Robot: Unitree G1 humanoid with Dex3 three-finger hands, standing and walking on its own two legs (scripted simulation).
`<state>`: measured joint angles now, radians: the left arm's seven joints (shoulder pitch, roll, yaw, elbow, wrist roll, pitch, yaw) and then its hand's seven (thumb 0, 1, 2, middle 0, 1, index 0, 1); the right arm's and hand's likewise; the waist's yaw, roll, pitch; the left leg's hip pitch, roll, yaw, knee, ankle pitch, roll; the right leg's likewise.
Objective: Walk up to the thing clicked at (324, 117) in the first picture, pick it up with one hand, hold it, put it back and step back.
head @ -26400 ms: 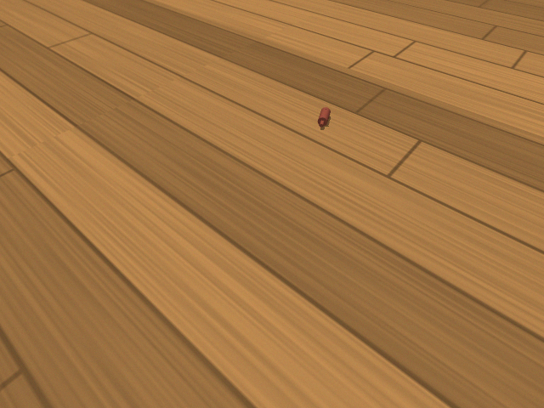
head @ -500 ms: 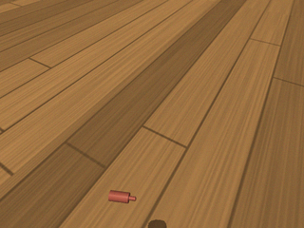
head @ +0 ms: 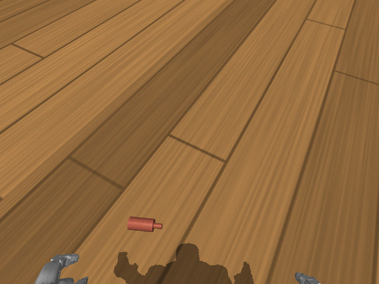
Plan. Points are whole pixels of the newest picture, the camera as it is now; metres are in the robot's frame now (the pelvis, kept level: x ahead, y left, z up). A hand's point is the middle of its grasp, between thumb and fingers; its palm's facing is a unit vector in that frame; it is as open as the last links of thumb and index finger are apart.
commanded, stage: rise first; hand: left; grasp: from above
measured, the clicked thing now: (145, 224) +0.48 +0.20 -0.73
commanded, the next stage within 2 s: none
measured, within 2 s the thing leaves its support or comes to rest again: neither
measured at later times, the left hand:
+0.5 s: hand out of the picture +0.16 +0.26 -0.19, palm faces -0.10 -0.90 -0.42, open 14.0 cm
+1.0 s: hand out of the picture +0.14 +0.26 -0.22, palm faces -0.18 -0.86 -0.47, open 14.1 cm
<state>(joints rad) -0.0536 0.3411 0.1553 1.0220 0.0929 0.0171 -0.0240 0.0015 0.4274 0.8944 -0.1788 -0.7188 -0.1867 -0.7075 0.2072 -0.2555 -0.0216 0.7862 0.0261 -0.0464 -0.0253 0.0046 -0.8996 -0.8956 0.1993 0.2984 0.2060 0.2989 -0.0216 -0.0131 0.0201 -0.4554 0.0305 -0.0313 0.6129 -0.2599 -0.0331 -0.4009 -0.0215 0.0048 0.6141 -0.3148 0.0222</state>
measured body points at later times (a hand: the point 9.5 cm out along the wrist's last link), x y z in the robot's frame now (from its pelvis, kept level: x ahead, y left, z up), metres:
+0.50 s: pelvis +0.01 +0.01 -0.06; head +0.10 +0.02 +0.38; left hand +0.16 +0.31 -0.16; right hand +0.17 -0.25 -0.15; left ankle +0.03 +0.14 -0.73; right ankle +0.00 -0.14 -0.73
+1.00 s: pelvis +0.00 +0.01 -0.10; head +0.11 +0.02 +0.34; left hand +0.14 +0.31 -0.19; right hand +0.17 -0.25 -0.18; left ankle +0.03 +0.14 -0.73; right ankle +0.00 -0.14 -0.73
